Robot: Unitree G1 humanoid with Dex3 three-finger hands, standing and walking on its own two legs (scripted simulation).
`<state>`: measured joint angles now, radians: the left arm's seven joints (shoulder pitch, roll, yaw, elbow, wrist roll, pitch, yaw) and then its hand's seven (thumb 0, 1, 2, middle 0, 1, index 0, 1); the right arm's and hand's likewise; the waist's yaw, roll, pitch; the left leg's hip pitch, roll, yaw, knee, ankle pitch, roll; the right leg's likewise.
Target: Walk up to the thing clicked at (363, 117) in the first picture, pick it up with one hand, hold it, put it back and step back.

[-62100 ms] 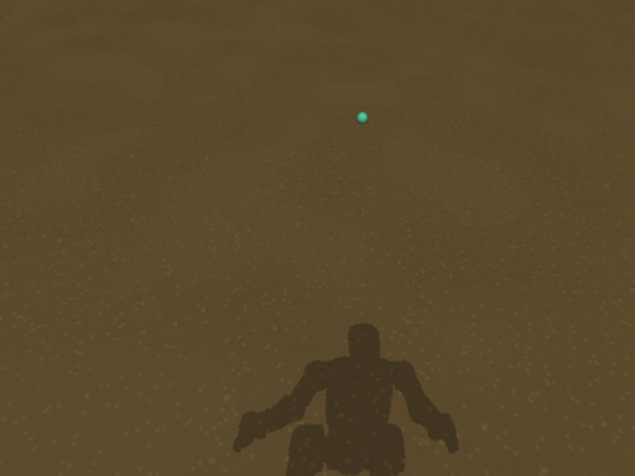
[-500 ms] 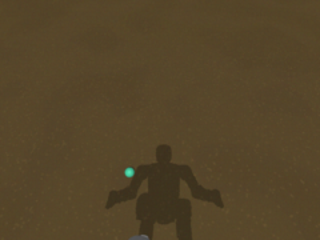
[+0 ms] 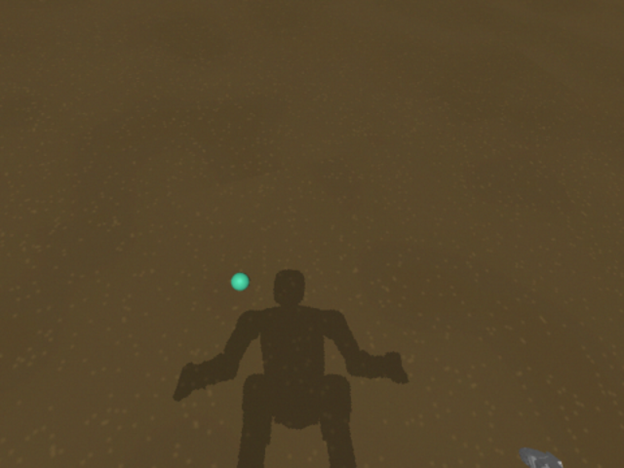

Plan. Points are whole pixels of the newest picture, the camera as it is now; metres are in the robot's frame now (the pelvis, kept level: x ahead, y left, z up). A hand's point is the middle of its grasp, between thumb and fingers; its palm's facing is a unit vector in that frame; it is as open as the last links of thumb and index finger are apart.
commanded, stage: step back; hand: left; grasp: from above
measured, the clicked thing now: (240, 281) +0.79 +0.23 -0.73
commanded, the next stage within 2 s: stand in 1.84 s
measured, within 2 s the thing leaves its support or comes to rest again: neither
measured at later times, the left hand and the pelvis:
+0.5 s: hand out of the picture -0.05 +0.24 -0.15, palm faces +0.06 -0.91 -0.40, open 7.4 cm; pelvis -0.18 -0.04 -0.02, yaw +5 degrees
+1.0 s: hand out of the picture -0.31 +0.20 -0.14, palm faces +0.01 -0.91 -0.41, open 7.4 cm; pelvis -0.32 -0.08 +0.00, yaw -2 degrees
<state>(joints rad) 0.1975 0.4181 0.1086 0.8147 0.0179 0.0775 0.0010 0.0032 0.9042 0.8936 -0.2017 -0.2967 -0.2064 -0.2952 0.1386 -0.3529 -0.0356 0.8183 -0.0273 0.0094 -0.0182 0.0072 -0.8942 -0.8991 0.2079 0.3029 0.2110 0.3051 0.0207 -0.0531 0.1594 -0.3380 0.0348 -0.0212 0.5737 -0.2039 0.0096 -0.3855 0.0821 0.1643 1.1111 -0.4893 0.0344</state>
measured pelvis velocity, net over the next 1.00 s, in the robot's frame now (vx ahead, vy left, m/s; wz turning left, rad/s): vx -0.32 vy -0.08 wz -0.04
